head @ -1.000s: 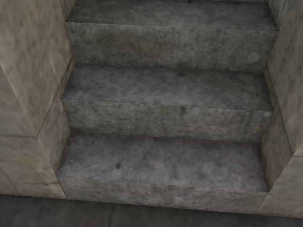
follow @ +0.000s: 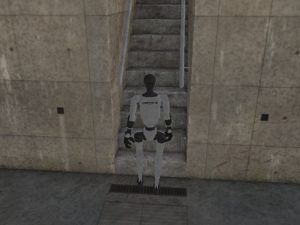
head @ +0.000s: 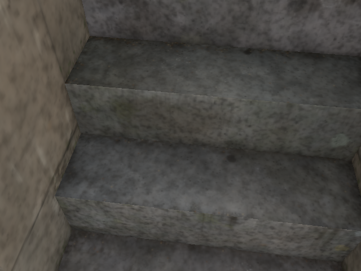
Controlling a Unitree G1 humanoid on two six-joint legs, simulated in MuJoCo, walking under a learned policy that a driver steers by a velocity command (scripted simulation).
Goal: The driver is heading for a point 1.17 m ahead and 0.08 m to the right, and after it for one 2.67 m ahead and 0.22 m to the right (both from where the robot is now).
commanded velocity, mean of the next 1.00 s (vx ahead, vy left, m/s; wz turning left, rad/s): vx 0.35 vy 0.02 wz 0.00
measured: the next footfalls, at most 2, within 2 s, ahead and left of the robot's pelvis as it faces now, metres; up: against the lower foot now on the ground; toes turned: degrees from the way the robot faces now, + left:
left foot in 0.08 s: +0.11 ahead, +0.09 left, +0.00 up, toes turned +3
right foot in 0.66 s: +0.34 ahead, -0.22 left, +0.21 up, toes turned -5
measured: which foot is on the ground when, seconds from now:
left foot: up 0.00-0.06, down 0.08-0.68, up 0.70-1.00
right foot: down 0.00-0.08, up 0.10-0.64, down 0.66-1.00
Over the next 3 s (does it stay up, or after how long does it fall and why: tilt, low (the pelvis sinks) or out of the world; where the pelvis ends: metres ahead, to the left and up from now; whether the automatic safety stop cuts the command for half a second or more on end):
stays up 0.42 -0.03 0.20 its command is cut before an obstacle after 1.7 s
